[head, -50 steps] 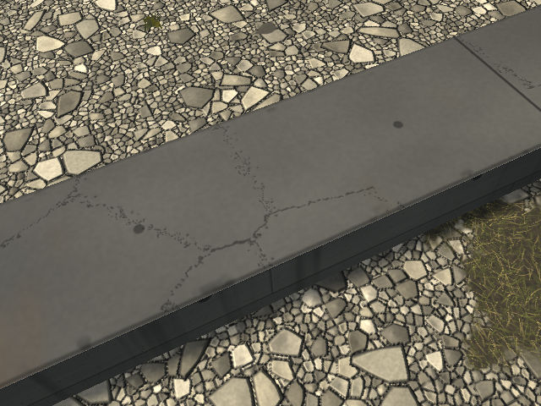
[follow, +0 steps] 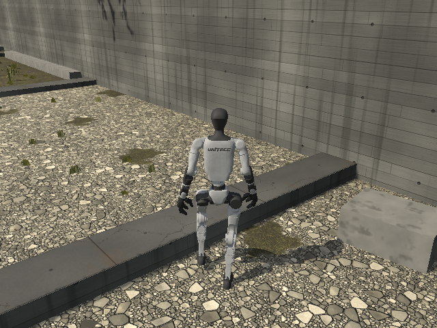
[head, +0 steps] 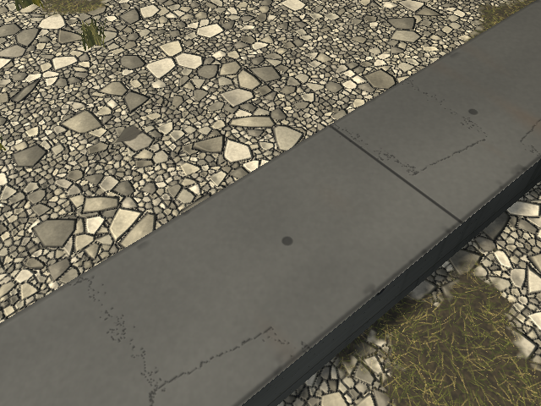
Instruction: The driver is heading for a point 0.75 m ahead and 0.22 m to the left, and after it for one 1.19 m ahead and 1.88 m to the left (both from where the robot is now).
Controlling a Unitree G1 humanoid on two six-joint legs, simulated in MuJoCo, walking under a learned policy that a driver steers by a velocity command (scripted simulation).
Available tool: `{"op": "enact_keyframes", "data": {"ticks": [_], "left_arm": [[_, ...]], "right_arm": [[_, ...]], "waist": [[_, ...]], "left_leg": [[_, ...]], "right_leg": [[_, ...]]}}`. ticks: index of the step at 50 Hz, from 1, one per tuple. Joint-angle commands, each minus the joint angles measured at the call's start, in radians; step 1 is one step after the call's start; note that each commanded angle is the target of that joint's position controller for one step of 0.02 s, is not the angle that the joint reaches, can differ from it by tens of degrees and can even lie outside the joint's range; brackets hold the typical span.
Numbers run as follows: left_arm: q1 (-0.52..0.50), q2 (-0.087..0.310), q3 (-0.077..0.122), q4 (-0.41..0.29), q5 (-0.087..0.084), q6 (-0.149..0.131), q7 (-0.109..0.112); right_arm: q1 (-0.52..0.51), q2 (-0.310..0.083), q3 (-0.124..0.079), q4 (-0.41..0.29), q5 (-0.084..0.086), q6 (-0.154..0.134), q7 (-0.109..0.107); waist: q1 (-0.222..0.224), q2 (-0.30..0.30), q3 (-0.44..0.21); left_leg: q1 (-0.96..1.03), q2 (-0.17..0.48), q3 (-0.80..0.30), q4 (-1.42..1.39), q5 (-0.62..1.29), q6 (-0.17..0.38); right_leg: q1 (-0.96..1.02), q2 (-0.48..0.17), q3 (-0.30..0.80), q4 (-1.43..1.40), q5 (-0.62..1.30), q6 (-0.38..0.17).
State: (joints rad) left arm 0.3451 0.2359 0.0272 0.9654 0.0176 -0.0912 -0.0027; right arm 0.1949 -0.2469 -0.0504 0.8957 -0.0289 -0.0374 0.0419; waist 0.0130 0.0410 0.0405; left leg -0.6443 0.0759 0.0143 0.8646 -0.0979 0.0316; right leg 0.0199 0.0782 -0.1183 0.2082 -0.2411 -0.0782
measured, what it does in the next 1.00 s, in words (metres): climbs, turning left: left foot, then right foot 0.07 m higher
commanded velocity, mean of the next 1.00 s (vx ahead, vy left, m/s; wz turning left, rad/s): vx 0.40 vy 0.00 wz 0.53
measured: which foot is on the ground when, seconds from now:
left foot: up 0.00-0.14, down 0.16-0.66, up 0.68-0.98, down 1.00-1.00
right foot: down 0.00-0.14, up 0.16-0.52, down 0.54-0.58, up 0.60-0.64, down 0.66-1.00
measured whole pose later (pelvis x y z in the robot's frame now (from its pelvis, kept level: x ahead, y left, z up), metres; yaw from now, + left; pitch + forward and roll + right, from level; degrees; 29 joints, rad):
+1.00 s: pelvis +0.43 +0.07 +0.02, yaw +34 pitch +4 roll +1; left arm 0.37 0.25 0.05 0.93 -0.02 0.04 0.05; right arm -0.06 -0.14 0.06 0.38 -0.01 0.01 0.02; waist 0.00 -0.02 0.06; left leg -0.95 -0.01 0.08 1.40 -0.51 0.06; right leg -0.02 -0.11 -0.18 0.23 -0.10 0.00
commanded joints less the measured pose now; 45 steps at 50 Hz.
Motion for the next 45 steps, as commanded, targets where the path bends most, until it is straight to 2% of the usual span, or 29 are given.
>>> {"op": "enact_keyframes", "data": {"ticks": [1,4,6,7,8,9,10,12,14,17,21,22,23,27,28,29,30,31,32,33,34,35,36,37,38,40,42,44,45], "left_arm": [[-0.013,0.098,0.011,-0.036,-0.002,-0.024,0.013],[0.005,0.123,0.014,-0.026,0.003,-0.024,0.026],[-0.023,0.151,0.019,-0.039,0.009,-0.012,0.031],[-0.051,0.175,0.025,-0.049,-0.003,-0.003,0.032],[-0.078,0.179,0.026,-0.062,-0.01,-0.002,0.026],[-0.057,0.06,0.002,-0.102,0.008,-0.008,0.018],[0.007,0.064,0.004,-0.132,-0.002,-0.006,0.012],[-0.112,0.105,0.012,-0.172,0.023,-0.017,-0.002],[-0.132,0.095,0.012,-0.191,0.04,0.005,-0.007],[-0.1,0.036,-0.001,-0.21,0.045,0.05,-0.015],[-0.238,0.026,-0.011,-0.296,0.041,0.068,-0.017],[-0.306,0.007,-0.009,-0.307,-0.04,0.038,-0.001],[-0.33,-0.005,-0.019,-0.305,-0.049,0.026,0.007],[-0.398,0.016,-0.014,-0.309,-0.031,0.006,0.005],[-0.431,0.008,-0.016,-0.327,-0.036,0.009,0.008],[-0.419,0.051,0.002,-0.331,-0.038,-0.001,0.005],[-0.367,0.097,0.027,-0.325,-0.029,-0.018,0.0],[-0.36,0.123,0.044,-0.335,-0.017,-0.027,0.005],[-0.255,0.132,0.059,-0.313,-0.017,-0.032,0.013],[-0.034,0.156,0.075,-0.25,-0.03,-0.023,0.027],[0.122,0.212,0.079,-0.186,-0.034,-0.006,0.023],[0.176,0.218,0.08,-0.176,0.018,0.024,0.018],[0.127,0.179,0.081,-0.204,0.048,0.05,0.026],[0.038,0.112,0.067,-0.2,0.044,0.071,0.037],[0.009,0.049,0.042,-0.18,0.029,0.091,0.052],[-0.027,0.006,0.016,-0.129,-0.012,0.095,0.068],[-0.105,0.025,0.009,-0.122,-0.039,0.1,0.067],[-0.164,0.099,0.022,-0.143,-0.009,0.104,0.073],[-0.207,0.182,0.035,-0.156,0.003,0.118,0.083]], "right_arm": [[-0.053,-0.001,0.016,-0.063,0.001,-0.008,0.004],[-0.055,-0.023,0.013,-0.073,-0.01,-0.002,-0.015],[0.116,-0.048,-0.002,-0.022,-0.011,-0.007,-0.033],[0.21,-0.058,-0.013,0.01,-0.015,-0.009,-0.038],[0.304,-0.107,-0.036,0.033,-0.023,-0.011,-0.045],[0.308,-0.23,-0.063,0.035,-0.025,-0.01,-0.052],[0.307,-0.257,-0.072,0.022,0.006,0.0,-0.045],[0.175,-0.155,-0.056,-0.014,0.022,0.017,-0.049],[0.114,-0.098,-0.037,-0.035,0.016,0.015,-0.058],[0.132,-0.126,-0.043,-0.042,0.011,-0.006,-0.058],[0.186,-0.137,-0.046,-0.056,0.011,-0.003,-0.07],[0.179,-0.067,-0.026,-0.108,0.041,-0.001,-0.086],[0.194,-0.076,-0.025,-0.111,0.038,0.005,-0.095],[0.184,-0.127,-0.036,-0.154,0.013,0.031,-0.115],[0.218,-0.132,-0.037,-0.147,0.031,0.047,-0.111],[0.232,-0.107,-0.031,-0.147,0.034,0.062,-0.106],[0.211,-0.111,-0.03,-0.157,0.024,0.058,-0.108],[0.198,-0.158,-0.039,-0.156,0.031,0.054,-0.103],[0.102,-0.174,-0.042,-0.191,0.046,0.047,-0.1],[-0.004,-0.129,-0.029,-0.243,0.031,0.033,-0.088],[0.05,0.03,0.006,-0.262,-0.02,0.012,-0.074],[0.186,0.014,0.002,-0.25,0.026,-0.002,-0.079],[0.102,-0.03,-0.007,-0.279,0.067,0.0,-0.076],[-0.021,-0.008,0.003,-0.335,0.096,0.014,-0.077],[-0.107,0.047,0.026,-0.381,0.091,0.032,-0.077],[-0.169,0.116,0.066,-0.474,0.077,0.053,-0.046],[-0.195,0.138,0.095,-0.569,0.074,0.057,-0.024],[-0.236,0.081,0.098,-0.618,0.045,0.053,-0.017],[-0.234,0.083,0.11,-0.646,0.033,0.042,-0.015]], "waist": [[-0.004,-0.116,0.039],[-0.018,-0.086,0.01],[-0.091,-0.119,-0.08],[-0.129,-0.125,-0.104],[-0.191,-0.085,-0.128],[-0.13,0.165,-0.122],[-0.088,0.156,-0.253],[-0.062,-0.009,-0.062],[-0.003,-0.079,0.005],[0.024,-0.059,-0.043],[-0.015,-0.019,-0.031],[-0.044,-0.012,-0.047],[-0.055,0.023,-0.054],[-0.061,0.078,-0.045],[-0.066,0.093,-0.021],[-0.055,0.052,-0.001],[-0.024,0.057,-0.06],[-0.013,0.076,-0.117],[0.053,0.117,-0.153],[0.137,0.101,-0.216],[0.105,-0.19,-0.282],[0.089,-0.213,-0.414],[0.114,-0.164,-0.363],[0.097,-0.226,-0.236],[0.079,-0.251,-0.139],[0.004,-0.2,0.035],[-0.078,-0.152,0.11],[-0.109,-0.142,0.079],[-0.156,-0.176,-0.007]], "left_leg": [[0.125,-0.014,0.052,-0.11,0.102,0.014],[0.189,-0.073,0.101,-0.143,0.003,0.065],[0.344,-0.14,0.118,-0.152,-0.09,0.121],[0.457,-0.175,0.133,-0.263,-0.069,0.131],[0.617,-0.158,0.076,-0.378,-0.011,0.163],[0.782,0.118,-0.266,-0.356,0.385,0.26],[0.887,0.266,-0.643,-0.471,0.424,0.432],[0.658,0.217,-0.556,-0.59,-0.076,0.38],[0.486,0.143,-0.439,-0.62,0.051,0.32],[0.404,0.068,-0.305,-0.569,0.327,0.303],[0.44,0.021,-0.307,-0.566,0.298,0.26],[0.51,0.05,-0.378,-0.576,0.172,0.268],[0.554,0.056,-0.392,-0.582,0.122,0.267],[0.559,0.098,-0.421,-0.598,0.244,0.23],[0.598,0.092,-0.44,-0.595,0.216,0.229],[0.682,0.035,-0.421,-0.548,0.395,0.194],[0.735,-0.001,-0.385,-0.441,0.723,0.124],[0.801,-0.03,-0.364,-0.322,0.969,0.084],[0.758,-0.056,-0.366,-0.191,0.972,0.054],[0.472,-0.106,-0.348,0.015,0.695,0.019],[-0.041,-0.272,-0.249,0.435,-0.538,-0.056],[-0.24,-0.27,-0.263,0.875,-0.66,-0.079],[-0.403,-0.224,-0.211,1.127,-0.644,-0.095],[-0.569,-0.188,-0.117,1.277,-0.66,-0.102],[-0.669,-0.162,-0.077,1.458,-0.681,-0.1],[-0.692,-0.103,-0.118,1.601,-0.685,-0.059],[-0.645,-0.06,-0.109,1.44,-0.563,-0.033],[-0.413,-0.047,0.036,1.028,-0.339,-0.068],[-0.106,-0.041,0.1,0.702,-0.328,-0.053]], "right_leg": [[-0.129,-0.269,0.01,-0.063,0.546,-0.089],[-0.032,-0.302,-0.025,0.08,0.898,-0.073],[-0.006,-0.314,-0.04,0.332,1.176,-0.069],[-0.051,-0.289,-0.061,0.504,1.09,-0.049],[-0.182,-0.246,-0.07,0.755,0.832,-0.016],[-0.494,-0.093,-0.069,1.156,-0.155,0.032],[-0.688,-0.014,0.129,1.35,-0.251,0.056],[-0.792,-0.114,0.164,1.305,-0.125,0.06],[-0.732,-0.144,0.161,1.237,-0.07,0.09],[-0.711,-0.139,0.112,1.271,-0.061,0.129],[-0.819,-0.165,0.075,1.106,-0.014,0.158],[-0.862,-0.149,0.121,0.982,0.011,0.183],[-0.86,-0.139,0.116,0.911,0.011,0.194],[-0.686,-0.074,0.094,0.673,0.103,0.17],[-0.707,-0.042,0.052,0.604,-0.081,0.173],[-0.699,-0.014,0.018,0.531,-0.111,0.156],[-0.547,-0.002,0.042,0.404,0.048,0.121],[-0.455,0.022,0.034,0.261,0.139,0.109],[-0.281,-0.006,0.087,0.031,0.358,0.092],[0.089,-0.117,0.161,-0.023,0.594,0.077],[0.556,-0.404,0.374,0.258,1.444,-0.009],[0.578,-0.646,0.532,0.359,1.573,-0.171],[0.528,-0.63,0.487,0.319,1.334,-0.217],[0.456,-0.567,0.393,0.249,1.014,-0.188],[0.356,-0.529,0.355,0.163,0.744,-0.144],[0.048,-0.476,0.244,0.041,0.474,-0.071],[-0.214,-0.418,0.115,-0.036,0.284,-0.002],[-0.442,-0.261,-0.03,-0.096,0.243,-0.015],[-0.568,-0.22,-0.082,-0.173,0.42,-0.045]]}}
Velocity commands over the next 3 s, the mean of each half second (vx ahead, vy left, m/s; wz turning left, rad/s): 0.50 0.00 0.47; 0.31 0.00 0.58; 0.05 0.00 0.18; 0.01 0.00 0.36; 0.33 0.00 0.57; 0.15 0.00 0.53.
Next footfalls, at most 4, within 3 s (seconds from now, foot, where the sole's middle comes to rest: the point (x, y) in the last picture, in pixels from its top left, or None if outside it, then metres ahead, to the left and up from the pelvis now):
0.16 left None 0.22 0.08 -0.78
0.54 right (330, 405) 0.46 -0.08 -0.71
0.66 right None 0.45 -0.09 -0.78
1.00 left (188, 365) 0.51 0.23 -0.60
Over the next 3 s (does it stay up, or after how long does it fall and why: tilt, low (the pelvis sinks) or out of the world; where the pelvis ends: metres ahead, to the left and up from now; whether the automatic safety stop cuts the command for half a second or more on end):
stays up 0.67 0.40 0.16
